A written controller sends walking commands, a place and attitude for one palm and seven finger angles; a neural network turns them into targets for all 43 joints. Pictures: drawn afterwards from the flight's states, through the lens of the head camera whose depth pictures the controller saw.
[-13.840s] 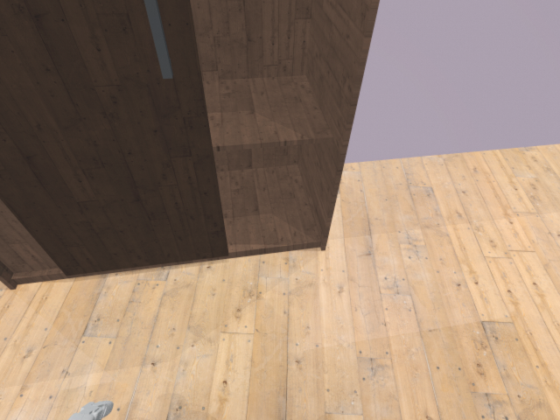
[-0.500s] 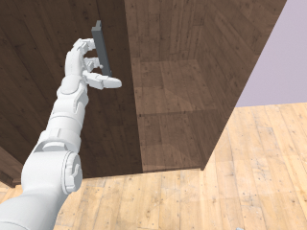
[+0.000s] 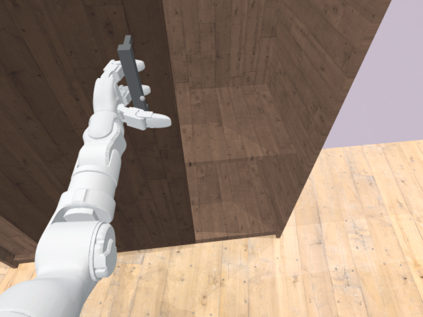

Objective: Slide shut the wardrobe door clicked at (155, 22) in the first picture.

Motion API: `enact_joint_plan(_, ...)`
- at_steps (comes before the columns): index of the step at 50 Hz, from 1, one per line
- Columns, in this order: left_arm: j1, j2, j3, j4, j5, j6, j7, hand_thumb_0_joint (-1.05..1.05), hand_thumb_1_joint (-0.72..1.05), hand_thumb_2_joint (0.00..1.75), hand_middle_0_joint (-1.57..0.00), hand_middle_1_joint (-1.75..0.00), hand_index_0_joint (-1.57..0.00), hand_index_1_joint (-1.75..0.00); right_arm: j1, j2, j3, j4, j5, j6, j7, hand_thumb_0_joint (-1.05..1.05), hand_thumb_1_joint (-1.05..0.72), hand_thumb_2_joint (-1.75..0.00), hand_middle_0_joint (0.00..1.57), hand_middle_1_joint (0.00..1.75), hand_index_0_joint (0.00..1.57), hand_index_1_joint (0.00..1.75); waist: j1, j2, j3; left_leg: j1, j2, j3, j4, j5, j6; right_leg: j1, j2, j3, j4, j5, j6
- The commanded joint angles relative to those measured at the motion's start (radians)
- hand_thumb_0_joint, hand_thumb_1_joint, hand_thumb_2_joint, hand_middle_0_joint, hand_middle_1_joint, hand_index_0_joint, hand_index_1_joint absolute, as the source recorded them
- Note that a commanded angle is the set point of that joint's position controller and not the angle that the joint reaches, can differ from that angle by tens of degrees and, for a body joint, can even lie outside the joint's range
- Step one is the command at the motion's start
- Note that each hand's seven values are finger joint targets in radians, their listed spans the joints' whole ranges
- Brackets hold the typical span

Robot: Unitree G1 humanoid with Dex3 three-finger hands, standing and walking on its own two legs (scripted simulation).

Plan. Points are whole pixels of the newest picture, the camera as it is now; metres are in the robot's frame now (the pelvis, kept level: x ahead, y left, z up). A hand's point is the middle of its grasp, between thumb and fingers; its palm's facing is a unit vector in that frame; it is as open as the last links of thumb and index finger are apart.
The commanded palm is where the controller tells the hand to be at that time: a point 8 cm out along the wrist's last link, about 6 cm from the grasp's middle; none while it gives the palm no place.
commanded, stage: slide the fingers in behind the handle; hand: left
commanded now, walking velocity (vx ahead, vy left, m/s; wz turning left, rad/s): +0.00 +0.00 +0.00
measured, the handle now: (137, 85) +0.52 +0.14 +0.18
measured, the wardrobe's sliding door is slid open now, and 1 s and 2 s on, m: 0.40 0.40 0.40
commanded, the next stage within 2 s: grip the handle and tug to test in 0.66 s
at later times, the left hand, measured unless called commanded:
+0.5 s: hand (148, 99) +0.46 +0.11 +0.19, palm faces +0.09 -1.00 +0.00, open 14.0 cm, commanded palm +0.44 +0.16 +0.18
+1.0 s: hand (143, 98) +0.47 +0.12 +0.18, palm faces +0.09 -1.00 +0.02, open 12.6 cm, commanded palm +0.44 +0.17 +0.18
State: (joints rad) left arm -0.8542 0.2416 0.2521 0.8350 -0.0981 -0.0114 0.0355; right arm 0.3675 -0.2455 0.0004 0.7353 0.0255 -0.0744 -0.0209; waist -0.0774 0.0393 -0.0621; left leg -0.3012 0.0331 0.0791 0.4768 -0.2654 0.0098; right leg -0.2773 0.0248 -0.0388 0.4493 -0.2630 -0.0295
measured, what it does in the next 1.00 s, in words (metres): stands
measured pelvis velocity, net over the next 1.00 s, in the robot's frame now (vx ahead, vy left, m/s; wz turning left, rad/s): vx -0.01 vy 0.01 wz -0.01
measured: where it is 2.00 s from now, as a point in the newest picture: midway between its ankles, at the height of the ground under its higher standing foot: outside the picture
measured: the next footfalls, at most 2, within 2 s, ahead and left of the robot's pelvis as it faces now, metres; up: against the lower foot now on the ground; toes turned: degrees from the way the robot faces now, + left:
none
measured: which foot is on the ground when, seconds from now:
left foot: down 0.00-1.00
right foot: down 0.00-1.00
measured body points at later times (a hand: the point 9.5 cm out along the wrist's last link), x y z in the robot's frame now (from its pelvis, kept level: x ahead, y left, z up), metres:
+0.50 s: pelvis -0.01 +0.00 +0.00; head +0.01 -0.01 +0.45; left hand +0.45 +0.17 +0.19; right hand +0.06 -0.25 -0.12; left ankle -0.02 +0.11 -0.74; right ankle -0.02 -0.10 -0.74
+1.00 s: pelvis -0.01 +0.01 +0.00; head +0.01 +0.00 +0.45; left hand +0.46 +0.18 +0.19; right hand +0.03 -0.25 -0.13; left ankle -0.02 +0.11 -0.74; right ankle -0.02 -0.10 -0.74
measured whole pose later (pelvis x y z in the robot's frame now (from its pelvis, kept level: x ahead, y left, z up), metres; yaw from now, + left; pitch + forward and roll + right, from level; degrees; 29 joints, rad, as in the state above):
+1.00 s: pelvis -0.01 +0.01 +0.00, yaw +0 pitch +5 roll -1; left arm -0.90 0.25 0.26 0.91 -0.09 -0.04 0.05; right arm 0.38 -0.25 0.00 0.75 0.02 -0.09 -0.02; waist -0.09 0.03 -0.06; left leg -0.32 0.03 0.08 0.48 -0.26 0.02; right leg -0.29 0.02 -0.03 0.45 -0.25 -0.02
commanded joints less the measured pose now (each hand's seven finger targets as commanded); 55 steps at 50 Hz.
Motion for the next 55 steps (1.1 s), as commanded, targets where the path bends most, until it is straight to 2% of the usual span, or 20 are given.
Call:
enact_joint_plan(1,-0.507,0.125,-0.029,-0.291,-0.01,-0.052,0.006,0.0,-0.5,0.3,-0.3,-1.2,-0.3,-1.2,-0.011,-0.127,-0.047,-0.113,0.006,-0.044,-0.003,0.0,-0.9,-0.9,0.2,0.3,0.2,0.3,0.007,-0.009,-0.347,0.217,-0.015,-0.053,0.004,0.404,0.029,0.099,0.005,0.018,-0.015,0.462,0.008)
enact_joint_plan(4,-0.504,0.14,-0.009,-0.246,-0.017,-0.031,0.017,0.0,-0.5,0.3,-0.3,-1.2,-0.3,-1.2,-0.011,-0.129,-0.044,-0.101,0.006,-0.038,-0.007,0.0,-0.9,-0.9,0.2,0.3,0.2,0.3,-0.001,-0.078,-0.289,0.177,-0.016,-0.054,-0.003,0.349,0.033,0.094,0.004,0.018,-0.029,0.436,0.013)
enact_joint_plan(7,-0.557,0.14,-0.017,-0.223,-0.011,-0.026,0.027,0.0,-0.5,0.3,-0.3,-1.2,-0.3,-1.2,-0.025,-0.126,-0.035,-0.1,0.006,-0.037,-0.012,0.0,-0.9,-0.9,0.2,0.3,0.2,0.3,-0.011,-0.078,-0.248,0.143,-0.022,-0.052,-0.016,0.266,0.034,0.078,-0.003,0.025,-0.042,0.373,0.017)
enact_joint_plan(11,-0.592,0.151,-0.012,-0.256,0.005,-0.061,0.043,0.0,-0.5,0.3,-0.3,-1.2,-0.3,-1.2,-0.028,-0.119,-0.036,-0.101,0.001,-0.046,-0.011,0.0,-0.9,-0.9,0.2,0.3,0.2,0.3,-0.001,-0.029,-0.327,0.194,-0.021,-0.059,-0.007,0.303,0.03,0.086,-0.004,0.027,-0.025,0.379,0.009)
enact_joint_plan(13,-0.581,0.118,-0.039,-0.261,0.0,-0.073,0.039,0.0,-0.5,0.3,-0.3,-1.2,-0.3,-1.2,-0.029,-0.12,-0.037,-0.105,0.0,-0.047,-0.008,0.0,-0.9,-0.9,0.2,0.3,0.2,0.3,0.002,-0.032,-0.357,0.212,-0.021,-0.061,-0.001,0.337,0.027,0.096,-0.003,0.025,-0.019,0.402,0.007)
enact_joint_plan(17,-0.597,0.121,-0.041,-0.171,0.002,-0.064,0.036,0.0,-0.5,0.3,-0.3,-1.2,-0.3,-1.2,-0.023,-0.124,-0.033,-0.094,0.003,-0.047,-0.01,0.0,-0.9,-0.9,0.2,0.3,0.2,0.3,-0.019,-0.097,-0.281,0.156,-0.021,-0.062,-0.011,0.262,0.031,0.072,-0.004,0.025,-0.033,0.36,0.016)
enact_joint_plan(19,-0.601,0.162,-0.008,-0.15,0.006,-0.065,0.037,0.0,-0.5,0.3,-0.3,-1.2,-0.3,-1.2,-0.02,-0.129,-0.032,-0.092,0.003,-0.044,-0.014,0.0,-0.9,-0.9,0.2,0.3,0.2,0.3,-0.01,-0.073,-0.277,0.144,-0.023,-0.059,-0.012,0.249,0.032,0.074,-0.007,0.029,-0.033,0.347,0.014)
enact_joint_plan(20,-0.633,0.127,-0.045,-0.153,0.006,-0.066,0.033,0.0,-0.5,0.3,-0.3,-1.2,-0.3,-1.2,-0.026,-0.124,-0.029,-0.092,0.005,-0.046,-0.013,0.0,-0.9,-0.9,0.2,0.3,0.2,0.3,-0.022,-0.04,-0.269,0.153,-0.025,-0.058,-0.012,0.236,0.03,0.055,-0.007,0.03,-0.036,0.33,0.014)
enact_joint_plan(22,-0.649,0.129,-0.037,-0.122,0.003,-0.073,0.033,0.0,-0.5,0.3,-0.3,-1.2,-0.3,-1.2,-0.016,-0.124,-0.03,-0.085,0.004,-0.053,-0.014,0.0,-0.9,-0.9,0.2,0.3,0.2,0.3,-0.026,-0.066,-0.259,0.143,-0.024,-0.059,-0.008,0.22,0.032,0.044,-0.007,0.032,-0.041,0.317,0.017)
enact_joint_plan(23,-0.643,0.161,-0.015,-0.1,0.007,-0.077,0.036,0.0,-0.5,0.3,-0.3,-1.2,-0.3,-1.2,-0.008,-0.131,-0.03,-0.079,0.002,-0.05,-0.015,0.0,-0.9,-0.9,0.2,0.3,0.2,0.3,-0.019,-0.067,-0.263,0.135,-0.024,-0.063,-0.012,0.218,0.03,0.05,-0.007,0.03,-0.039,0.306,0.013)
enact_joint_plan(24,-0.666,0.134,-0.038,-0.103,0.005,-0.083,0.033,0.0,-0.5,0.3,-0.3,-1.2,-0.3,-1.2,-0.008,-0.126,-0.028,-0.081,0.002,-0.052,-0.015,0.0,-0.9,-0.9,0.2,0.3,0.2,0.3,-0.029,-0.044,-0.265,0.14,-0.025,-0.064,-0.012,0.218,0.029,0.042,-0.007,0.03,-0.035,0.305,0.013)
enact_joint_plan(30,-0.686,0.198,0.018,-0.069,0.013,-0.123,0.036,0.0,-0.5,0.3,-0.3,-1.2,-0.3,-1.2,0.03,-0.134,-0.033,-0.072,-0.007,-0.063,-0.011,0.0,-0.9,-0.9,0.2,0.3,0.2,0.3,-0.026,-0.059,-0.325,0.134,-0.025,-0.066,-0.002,0.235,0.03,0.057,-0.004,0.032,-0.021,0.321,0.015)
enact_joint_plan(32,-0.689,0.183,0.002,-0.073,0.018,-0.134,0.034,0.0,-0.5,0.3,-0.3,-1.2,-0.3,-1.2,0.032,-0.133,-0.036,-0.072,-0.006,-0.064,-0.008,0.0,-0.9,-0.9,0.2,0.3,0.2,0.3,-0.03,-0.037,-0.335,0.151,-0.022,-0.066,0.001,0.246,0.029,0.044,-0.002,0.03,-0.017,0.323,0.014)
enact_joint_plan(35,-0.642,0.196,0.022,-0.102,0.014,-0.144,0.031,0.0,-0.5,0.3,-0.3,-1.2,-0.3,-1.2,0.036,-0.136,-0.042,-0.079,-0.007,-0.066,-0.004,0.0,-0.9,-0.9,0.2,0.3,0.2,0.3,-0.015,-0.05,-0.372,0.165,-0.02,-0.062,0.003,0.294,0.029,0.075,0.002,0.028,-0.011,0.37,0.012)
enact_joint_plan(38,-0.622,0.194,0.019,-0.089,0.002,-0.134,0.022,0.0,-0.5,0.3,-0.3,-1.2,-0.3,-1.2,0.039,-0.142,-0.044,-0.077,-0.003,-0.066,-0.001,0.0,-0.9,-0.9,0.2,0.3,0.2,0.3,-0.012,-0.073,-0.332,0.145,-0.019,-0.058,-0.001,0.293,0.031,0.073,0.003,0.026,-0.022,0.376,0.013)
enact_joint_plan(41,-0.607,0.204,0.027,-0.157,0.009,-0.134,0.021,0.0,-0.36,0.36,-0.32,-1.22,-0.32,-1.22,0.032,-0.136,-0.046,-0.085,-0.003,-0.066,0.001,0.0,-0.9,-0.9,0.2,0.3,0.2,0.3,-0.006,-0.016,-0.353,0.172,-0.018,-0.054,-0.001,0.313,0.031,0.078,0.005,0.029,-0.018,0.386,0.01)
enact_joint_plan(45,-0.559,0.19,0.021,-0.165,0.01,-0.111,0.023,0.0,-0.17,0.44,-0.33,-1.25,-0.33,-1.25,0.029,-0.136,-0.047,-0.09,-0.001,-0.062,0.003,0.0,-0.9,-0.9,0.2,0.3,0.2,0.3,-0.001,-0.025,-0.32,0.17,-0.013,-0.055,-0.005,0.317,0.028,0.067,0.008,0.02,-0.021,0.374,0.009)
enact_joint_plan(48,-0.541,0.207,0.033,-0.125,0.003,-0.082,0.024,0.0,-0.03,0.5,-0.35,-1.27,-0.35,-1.27,0.026,-0.146,-0.048,-0.088,0.002,-0.057,0.0,0.0,-0.9,-0.9,0.2,0.3,0.2,0.3,-0.002,-0.082,-0.281,0.133,-0.014,-0.054,-0.012,0.282,0.031,0.071,0.006,0.02,-0.032,0.357,0.011)
enact_joint_plan(52,-0.597,0.138,-0.024,-0.178,0.001,-0.08,0.021,0.0,0.15,0.58,-0.37,-1.29,-0.37,-1.29,0.015,-0.131,-0.044,-0.094,0.003,-0.06,-0.002,0.0,-0.9,-0.9,0.2,0.3,0.2,0.3,-0.018,-0.028,-0.291,0.172,-0.012,-0.058,-0.009,0.279,0.028,0.042,0.005,0.02,-0.03,0.337,0.01)
enact_joint_plan(55,-0.623,0.173,0.0,-0.213,-0.002,-0.095,0.025,0.0,0.29,0.64,-0.38,-1.31,-0.38,-1.31,0.016,-0.135,-0.047,-0.09,0.0,-0.063,-0.005,0.0,-0.9,-0.9,0.2,0.3,0.2,0.3,-0.018,-0.035,-0.336,0.198,-0.011,-0.064,-0.001,0.304,0.028,0.054,0.006,0.023,-0.024,0.354,0.011)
